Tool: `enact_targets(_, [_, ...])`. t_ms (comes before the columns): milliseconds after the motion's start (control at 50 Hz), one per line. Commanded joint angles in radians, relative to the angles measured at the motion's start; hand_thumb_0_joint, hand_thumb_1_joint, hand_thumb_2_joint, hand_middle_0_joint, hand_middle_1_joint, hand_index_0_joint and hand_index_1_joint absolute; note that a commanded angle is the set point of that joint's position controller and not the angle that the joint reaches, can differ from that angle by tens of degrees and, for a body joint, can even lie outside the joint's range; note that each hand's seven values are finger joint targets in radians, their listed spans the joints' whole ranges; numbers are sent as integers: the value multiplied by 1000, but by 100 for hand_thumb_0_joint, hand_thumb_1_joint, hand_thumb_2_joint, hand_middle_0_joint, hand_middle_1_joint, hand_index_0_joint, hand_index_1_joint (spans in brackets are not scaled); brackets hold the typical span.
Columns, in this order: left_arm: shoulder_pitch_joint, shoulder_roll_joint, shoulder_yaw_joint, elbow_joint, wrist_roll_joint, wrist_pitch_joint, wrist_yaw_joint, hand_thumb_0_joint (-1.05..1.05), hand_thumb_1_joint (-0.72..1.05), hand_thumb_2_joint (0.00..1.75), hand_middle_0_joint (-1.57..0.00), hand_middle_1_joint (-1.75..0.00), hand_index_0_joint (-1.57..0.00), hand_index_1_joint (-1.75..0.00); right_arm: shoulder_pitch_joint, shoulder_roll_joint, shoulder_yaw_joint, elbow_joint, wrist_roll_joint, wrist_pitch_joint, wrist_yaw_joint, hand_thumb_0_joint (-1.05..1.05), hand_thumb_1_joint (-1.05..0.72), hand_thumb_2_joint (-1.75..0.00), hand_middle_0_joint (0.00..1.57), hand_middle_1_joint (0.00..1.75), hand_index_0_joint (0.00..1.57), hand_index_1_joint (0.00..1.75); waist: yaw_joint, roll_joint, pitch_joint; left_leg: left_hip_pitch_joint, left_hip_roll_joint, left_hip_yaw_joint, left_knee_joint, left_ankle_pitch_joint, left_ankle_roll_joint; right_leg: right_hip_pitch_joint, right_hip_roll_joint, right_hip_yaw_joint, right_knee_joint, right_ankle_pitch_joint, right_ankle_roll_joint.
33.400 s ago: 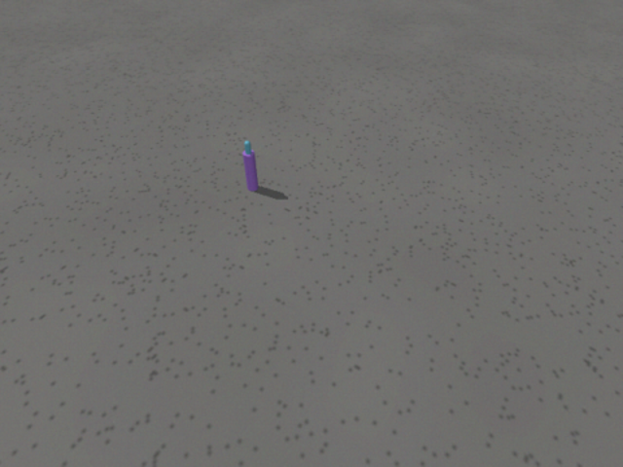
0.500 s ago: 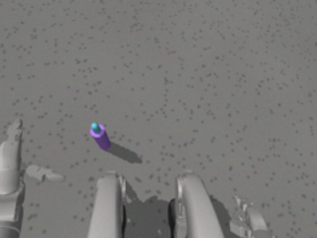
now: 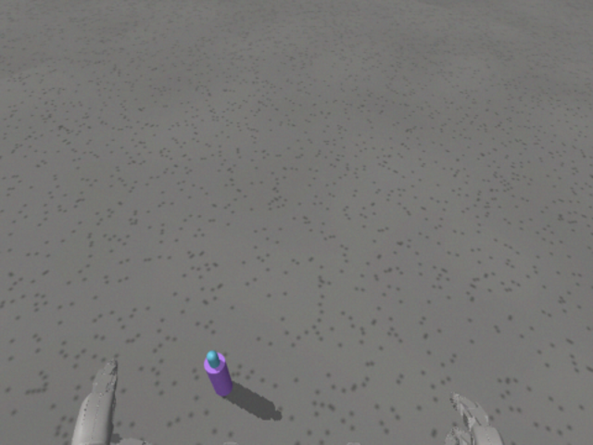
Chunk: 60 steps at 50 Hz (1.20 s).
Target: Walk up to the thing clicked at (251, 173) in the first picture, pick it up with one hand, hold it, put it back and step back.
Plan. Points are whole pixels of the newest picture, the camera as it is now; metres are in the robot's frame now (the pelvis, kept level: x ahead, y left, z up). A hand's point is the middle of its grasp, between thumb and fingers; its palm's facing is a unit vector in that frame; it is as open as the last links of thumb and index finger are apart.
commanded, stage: home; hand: left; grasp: from the side
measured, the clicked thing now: (218, 372) +0.42 +0.19 -0.56
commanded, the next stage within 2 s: stand in 1.90 s
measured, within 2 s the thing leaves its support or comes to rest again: neither
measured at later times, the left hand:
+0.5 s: hand out of the picture +0.17 +0.18 -0.03, palm faces +0.13 -0.95 -0.29, open 17.4 cm
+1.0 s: hand out of the picture +0.17 +0.18 -0.03, palm faces +0.12 -0.95 -0.29, open 17.4 cm
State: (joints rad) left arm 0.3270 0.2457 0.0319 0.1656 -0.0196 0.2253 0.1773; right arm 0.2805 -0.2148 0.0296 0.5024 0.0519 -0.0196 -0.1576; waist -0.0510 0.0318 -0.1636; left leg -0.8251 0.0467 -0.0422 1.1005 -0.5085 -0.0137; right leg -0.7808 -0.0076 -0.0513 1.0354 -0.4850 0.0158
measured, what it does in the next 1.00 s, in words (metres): stands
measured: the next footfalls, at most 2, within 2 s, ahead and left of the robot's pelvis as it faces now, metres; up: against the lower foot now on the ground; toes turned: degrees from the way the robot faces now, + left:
none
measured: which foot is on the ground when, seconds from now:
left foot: down 0.00-1.00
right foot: down 0.00-1.00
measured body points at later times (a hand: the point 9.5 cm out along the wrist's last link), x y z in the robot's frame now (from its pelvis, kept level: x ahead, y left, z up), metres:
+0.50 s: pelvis +0.00 +0.00 +0.02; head +0.02 +0.00 +0.47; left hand +0.16 +0.23 -0.01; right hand +0.17 -0.24 -0.05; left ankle +0.02 +0.12 -0.66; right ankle +0.01 -0.13 -0.66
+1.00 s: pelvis +0.00 +0.00 +0.02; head +0.02 +0.00 +0.47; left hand +0.16 +0.23 -0.01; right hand +0.16 -0.24 -0.05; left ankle +0.02 +0.12 -0.66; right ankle +0.01 -0.13 -0.66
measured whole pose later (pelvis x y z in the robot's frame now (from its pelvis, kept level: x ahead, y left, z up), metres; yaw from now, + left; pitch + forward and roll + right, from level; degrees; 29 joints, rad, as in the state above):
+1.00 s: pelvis +0.00 +0.00 +0.02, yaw +0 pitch +7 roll -2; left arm 0.46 0.20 -0.01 0.03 -0.01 0.24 0.14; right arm 0.28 -0.21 0.03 0.51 0.01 -0.13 -0.18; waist -0.02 0.03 -0.11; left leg -0.62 0.04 -0.03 0.96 -0.46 -0.02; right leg -0.59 -0.01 -0.05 0.91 -0.44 0.01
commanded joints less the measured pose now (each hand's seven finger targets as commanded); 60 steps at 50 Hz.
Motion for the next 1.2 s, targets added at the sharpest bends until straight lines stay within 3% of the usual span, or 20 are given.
enact_targets(0, [55,103,23,-301,5,-11,12,0,-51,8,-5,-6,-5,-6,-63,-113,-48,-170,-8,-67,-23,0,-90,-90,20,30,20,30,24,43,-102,209,-27,18,-248,200,15,165,31,-15,-202,180,-27])
enact_targets(40, [99,80,6,-323,4,-3,8,0,-54,6,-5,-5,-5,-5,-60,-109,-47,-180,-12,-77,-26,0,-90,-90,20,30,20,30,19,12,-47,201,-29,19,-266,179,18,173,36,-21,-226,161,-24])
enact_targets(180, [139,65,4,-364,8,-8,-15,0,-55,6,-5,-5,-5,-5,-60,-113,-52,-194,-26,-106,-27,0,-89,-90,20,30,20,30,14,-37,-1,226,-31,30,-284,193,22,198,29,-14,-260,172,-17])
enact_targets(260, [96,69,14,-351,15,-19,-21,0,-55,5,-5,-5,-5,-5,-60,-110,-50,-188,-34,-122,-29,0,-89,-90,20,30,20,30,11,-27,5,235,-37,38,-279,186,23,204,21,-3,-269,173,-14])
enact_targets(380, [98,71,17,-401,19,-18,-17,0,-54,6,-5,-5,-5,-5,-59,-106,-47,-178,-42,-142,-35,0,-89,-90,20,30,20,30,25,30,-87,297,-41,38,-279,241,16,253,22,0,-265,225,-18])
enact_targets(520, [124,54,10,-326,17,-16,-20,0,-52,7,-5,-6,-5,-6,-74,-109,-45,-166,-40,-149,-29,0,-90,-90,20,30,20,30,34,1,12,243,-39,31,-308,164,18,222,24,-10,-283,147,-19])
enact_targets(600, [118,69,26,-349,18,-28,-24,0,-56,5,-5,-5,-5,-5,-74,-106,-46,-169,-41,-150,-27,0,-90,-90,20,30,20,30,40,-7,-17,256,-42,38,-297,186,20,241,20,-2,-290,169,-16])
enact_targets(660, [119,59,14,-352,19,-26,-24,0,-56,5,-5,-5,-5,-5,-66,-108,-50,-169,-41,-153,-26,0,-90,-90,20,30,20,30,35,-3,-52,271,-42,39,-287,243,19,259,21,-1,-274,228,-18])
enact_targets(720, [88,51,9,-340,21,-28,-26,0,-55,5,-5,-5,-5,-5,-60,-111,-52,-158,-44,-156,-29,0,-90,-90,20,30,20,30,20,5,-37,279,-36,35,-300,213,17,236,25,-4,-270,195,-20])
enact_targets(740, [90,56,10,-349,20,-30,-24,0,-57,5,-5,-5,-5,-5,-67,-106,-47,-157,-43,-159,-28,0,-90,-90,20,30,20,30,31,18,-17,270,-35,28,-309,202,16,236,26,-10,-270,181,-21])
enact_targets(860, [114,47,5,-326,22,-28,-26,0,-55,5,-5,-5,-5,-5,-60,-111,-52,-153,-44,-163,-30,0,-90,-90,20,30,20,30,25,-13,-41,289,-35,31,-297,243,17,249,26,-10,-274,217,-19])
enact_targets(900, [128,55,20,-310,22,-26,-25,0,-56,5,-5,-5,-5,-5,-64,-108,-50,-154,-43,-164,-31,0,-90,-90,20,30,20,30,35,-17,-20,275,-39,40,-295,221,20,247,22,-3,-286,205,-15])
enact_targets(980, [104,44,6,-321,20,-29,-30,0,-57,4,-5,-5,-5,-5,-68,-111,-51,-151,-43,-166,-29,0,-90,-90,20,30,20,30,28,-6,11,266,-37,37,-312,168,19,226,23,-6,-294,150,-18])
enact_targets(1060, [99,59,20,-335,21,-28,-29,0,-56,5,-5,-5,-5,-5,-68,-106,-49,-153,-45,-171,-31,0,-90,-90,20,30,20,30,34,-8,-25,269,-39,37,-306,191,20,246,22,-5,-290,173,-17])
enact_targets(1180, [105,52,18,-325,20,-30,-29,0,-58,4,-5,-5,-5,-5,-67,-107,-48,-147,-44,-175,-32,0,-90,-90,20,30,20,30,33,0,1,262,-39,37,-319,142,21,228,22,-6,-295,131,-18])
